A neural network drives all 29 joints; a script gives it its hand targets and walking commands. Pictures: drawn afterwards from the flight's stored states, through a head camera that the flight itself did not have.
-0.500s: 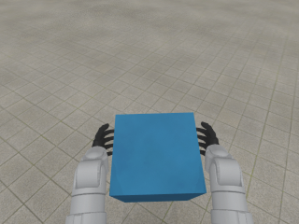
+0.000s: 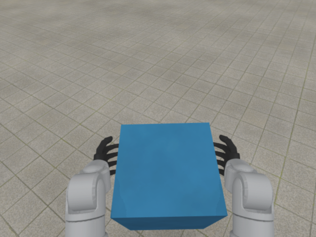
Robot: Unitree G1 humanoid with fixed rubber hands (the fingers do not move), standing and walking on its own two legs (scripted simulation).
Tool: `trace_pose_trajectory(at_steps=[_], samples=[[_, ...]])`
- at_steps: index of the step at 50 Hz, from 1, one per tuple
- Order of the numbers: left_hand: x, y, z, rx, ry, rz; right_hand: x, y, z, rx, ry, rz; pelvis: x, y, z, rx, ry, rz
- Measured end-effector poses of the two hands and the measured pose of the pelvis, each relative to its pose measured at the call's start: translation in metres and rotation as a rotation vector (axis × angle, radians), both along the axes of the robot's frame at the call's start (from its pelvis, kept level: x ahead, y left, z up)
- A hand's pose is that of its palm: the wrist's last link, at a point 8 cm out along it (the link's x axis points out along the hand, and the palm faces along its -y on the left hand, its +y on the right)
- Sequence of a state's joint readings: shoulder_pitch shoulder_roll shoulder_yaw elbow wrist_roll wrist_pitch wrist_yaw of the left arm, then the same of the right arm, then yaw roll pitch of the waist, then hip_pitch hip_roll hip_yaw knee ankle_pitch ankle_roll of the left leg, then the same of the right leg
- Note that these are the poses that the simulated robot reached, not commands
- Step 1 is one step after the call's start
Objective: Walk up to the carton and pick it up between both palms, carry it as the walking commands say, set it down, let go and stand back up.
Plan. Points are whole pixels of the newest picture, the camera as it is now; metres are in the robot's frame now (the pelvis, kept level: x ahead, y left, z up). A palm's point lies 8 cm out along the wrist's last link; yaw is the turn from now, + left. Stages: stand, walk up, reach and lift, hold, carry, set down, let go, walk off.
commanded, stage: carry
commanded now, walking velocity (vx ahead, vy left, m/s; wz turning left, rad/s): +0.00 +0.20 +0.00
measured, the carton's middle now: (166, 181) +0.27 -0.01 +0.01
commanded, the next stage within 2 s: none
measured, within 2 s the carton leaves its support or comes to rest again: neither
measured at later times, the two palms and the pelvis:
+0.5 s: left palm (37, 192) +0.21 +0.27 +0.08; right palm (174, 182) +0.23 -0.02 +0.08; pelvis -0.05 +0.12 -0.01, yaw +1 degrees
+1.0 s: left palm out of the picture +0.16 +0.42 +0.08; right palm (105, 205) +0.18 +0.12 +0.09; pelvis -0.10 +0.25 +0.00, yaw +1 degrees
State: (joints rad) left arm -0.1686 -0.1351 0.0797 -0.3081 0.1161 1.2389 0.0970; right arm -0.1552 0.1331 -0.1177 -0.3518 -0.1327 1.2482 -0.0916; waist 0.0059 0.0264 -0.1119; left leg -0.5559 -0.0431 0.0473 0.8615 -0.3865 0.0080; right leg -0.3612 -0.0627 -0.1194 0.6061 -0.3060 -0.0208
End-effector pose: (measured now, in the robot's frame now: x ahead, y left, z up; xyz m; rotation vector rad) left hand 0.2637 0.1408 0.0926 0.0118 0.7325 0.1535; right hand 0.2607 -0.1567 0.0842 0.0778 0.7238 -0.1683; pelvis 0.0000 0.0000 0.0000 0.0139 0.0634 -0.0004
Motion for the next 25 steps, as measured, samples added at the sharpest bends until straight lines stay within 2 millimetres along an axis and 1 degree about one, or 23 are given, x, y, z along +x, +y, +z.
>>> trace_pose_trajectory(at_steps=[4, 7, 10, 12, 15, 17, 21, 25], samples=[[-0.007, 0.012, 0.005, 0.005, 0.02, -0.005, -0.008, 0.012, 0.005, 0.005, 0.019, -0.004, -0.007, 0.014, 0.008, 0.021, -0.001, 0.006], [-0.01, 0.028, 0.008, -0.005, 0.007, 0.001, -0.009, 0.029, 0.011, 0.0, 0.005, -0.004, -0.012, 0.03, 0.009, 0.031, 0.007, 0.012], [-0.012, 0.052, 0.006, -0.021, -0.009, 0.012, -0.008, 0.052, 0.013, -0.013, -0.011, 0.003, -0.018, 0.05, 0.006, 0.032, 0.014, 0.02], [-0.015, 0.071, 0.0, -0.033, -0.018, 0.02, -0.009, 0.071, 0.01, -0.025, -0.021, 0.009, -0.021, 0.066, 0.0, 0.022, 0.013, 0.025], [-0.026, 0.099, -0.013, -0.062, 0.008, 0.056, -0.012, 0.099, 0.004, -0.055, 0.006, 0.048, -0.027, 0.083, -0.001, 0.017, 0.009, 0.017], [-0.036, 0.112, -0.017, -0.067, 0.033, 0.07, -0.017, 0.112, 0.001, -0.062, 0.031, 0.066, -0.032, 0.092, 0.001, -0.003, 0.008, 0.011], [-0.047, 0.127, -0.015, -0.062, 0.035, 0.078, -0.026, 0.128, 0.0, -0.056, 0.033, 0.074, -0.041, 0.105, 0.002, -0.015, 0.015, 0.011], [-0.05, 0.133, -0.009, -0.034, -0.004, 0.07, -0.033, 0.133, -0.004, -0.028, -0.005, 0.064, -0.049, 0.115, -0.005, 0.007, 0.017, 0.008]])
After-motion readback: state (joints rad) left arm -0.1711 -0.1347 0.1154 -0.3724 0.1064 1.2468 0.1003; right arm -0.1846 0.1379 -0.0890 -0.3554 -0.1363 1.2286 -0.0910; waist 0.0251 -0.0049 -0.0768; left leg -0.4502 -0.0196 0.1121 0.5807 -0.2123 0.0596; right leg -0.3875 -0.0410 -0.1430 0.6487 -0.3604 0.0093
